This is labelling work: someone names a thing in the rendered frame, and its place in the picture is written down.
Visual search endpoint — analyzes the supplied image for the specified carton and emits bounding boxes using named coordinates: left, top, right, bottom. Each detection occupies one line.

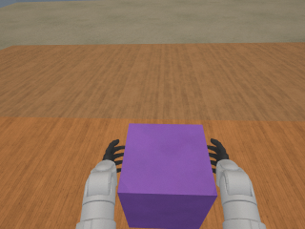
left=117, top=123, right=218, bottom=229

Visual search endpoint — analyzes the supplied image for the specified right robot forearm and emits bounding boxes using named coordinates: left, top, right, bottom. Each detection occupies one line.
left=215, top=159, right=267, bottom=229

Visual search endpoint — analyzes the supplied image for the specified robot right hand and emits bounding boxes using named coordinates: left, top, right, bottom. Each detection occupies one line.
left=207, top=138, right=230, bottom=174

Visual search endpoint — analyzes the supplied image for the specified robot left hand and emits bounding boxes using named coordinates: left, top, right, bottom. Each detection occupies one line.
left=102, top=139, right=125, bottom=173

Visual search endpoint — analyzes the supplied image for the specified left robot forearm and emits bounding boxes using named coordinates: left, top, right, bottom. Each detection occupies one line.
left=75, top=159, right=117, bottom=229

